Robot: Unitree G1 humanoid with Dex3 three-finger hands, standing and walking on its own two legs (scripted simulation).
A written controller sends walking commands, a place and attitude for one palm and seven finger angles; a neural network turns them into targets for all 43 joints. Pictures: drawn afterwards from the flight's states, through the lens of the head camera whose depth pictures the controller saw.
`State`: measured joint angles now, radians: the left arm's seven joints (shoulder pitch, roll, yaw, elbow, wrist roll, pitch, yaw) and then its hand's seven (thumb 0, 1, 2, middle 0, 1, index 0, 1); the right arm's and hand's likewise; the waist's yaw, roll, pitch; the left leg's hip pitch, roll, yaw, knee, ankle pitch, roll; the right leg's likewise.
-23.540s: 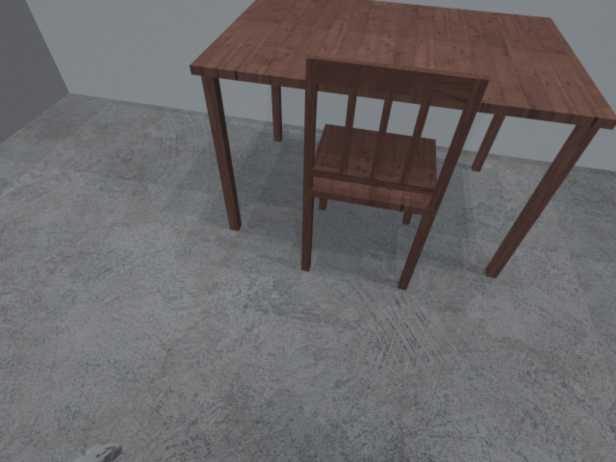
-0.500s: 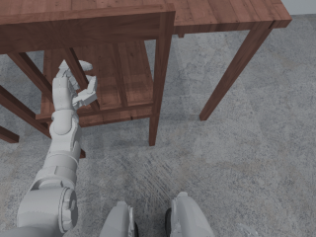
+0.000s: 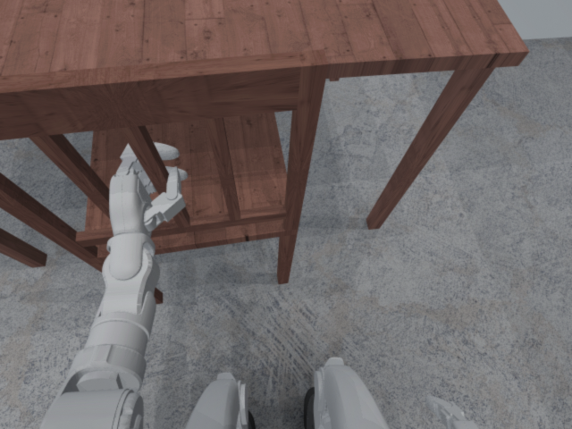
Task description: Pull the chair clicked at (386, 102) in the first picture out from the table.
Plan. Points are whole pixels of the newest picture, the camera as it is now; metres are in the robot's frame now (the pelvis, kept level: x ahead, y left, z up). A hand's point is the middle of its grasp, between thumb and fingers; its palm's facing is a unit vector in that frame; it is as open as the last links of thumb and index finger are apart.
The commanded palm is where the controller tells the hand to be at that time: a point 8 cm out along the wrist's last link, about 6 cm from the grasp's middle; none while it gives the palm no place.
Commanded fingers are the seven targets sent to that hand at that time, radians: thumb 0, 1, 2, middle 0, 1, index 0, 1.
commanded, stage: hook a spindle and tug to test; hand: left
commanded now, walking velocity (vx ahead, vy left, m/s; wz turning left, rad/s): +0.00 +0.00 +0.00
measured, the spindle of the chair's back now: (163, 183) +0.46 +0.17 +0.00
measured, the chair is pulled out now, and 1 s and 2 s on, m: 0.01 0.13 0.22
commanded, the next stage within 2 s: step backward, pulling the chair out in 0.14 s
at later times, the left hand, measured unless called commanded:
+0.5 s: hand (178, 208) +0.40 +0.13 +0.03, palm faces +0.06 -0.99 -0.14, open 5.5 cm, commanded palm +0.38 +0.19 +0.03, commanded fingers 0.00 0.90 0.90 -0.50 -1.45 -0.50 -1.45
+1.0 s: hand (186, 264) +0.32 +0.12 +0.04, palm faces +0.02 -0.99 -0.16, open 5.3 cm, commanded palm +0.31 +0.17 +0.04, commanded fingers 0.00 0.90 0.90 -0.50 -1.45 -0.50 -1.45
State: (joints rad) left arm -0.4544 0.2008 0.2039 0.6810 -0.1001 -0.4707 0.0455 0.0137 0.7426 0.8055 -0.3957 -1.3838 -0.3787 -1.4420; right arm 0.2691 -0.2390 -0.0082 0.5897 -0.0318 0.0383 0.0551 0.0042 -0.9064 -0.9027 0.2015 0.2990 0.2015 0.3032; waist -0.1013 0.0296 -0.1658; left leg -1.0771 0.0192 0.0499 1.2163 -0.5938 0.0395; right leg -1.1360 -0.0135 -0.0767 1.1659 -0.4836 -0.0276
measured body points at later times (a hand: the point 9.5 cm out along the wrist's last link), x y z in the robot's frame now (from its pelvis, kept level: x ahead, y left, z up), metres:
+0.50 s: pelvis +0.01 +0.00 +0.08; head +0.11 +0.01 +0.52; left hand +0.39 +0.19 +0.04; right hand +0.08 -0.25 -0.05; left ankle -0.02 +0.09 -0.63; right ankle +0.03 -0.11 -0.63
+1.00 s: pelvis -0.05 -0.01 +0.09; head +0.05 -0.02 +0.53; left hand +0.32 +0.17 +0.05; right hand +0.04 -0.26 -0.05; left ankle -0.02 +0.09 -0.63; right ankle +0.03 -0.11 -0.63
